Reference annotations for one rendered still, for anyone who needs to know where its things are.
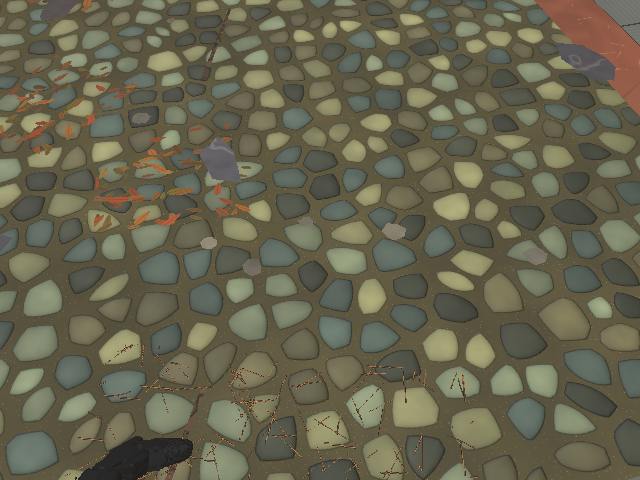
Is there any robot left hand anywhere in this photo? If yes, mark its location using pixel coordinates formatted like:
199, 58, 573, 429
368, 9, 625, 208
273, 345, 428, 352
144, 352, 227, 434
75, 436, 193, 480

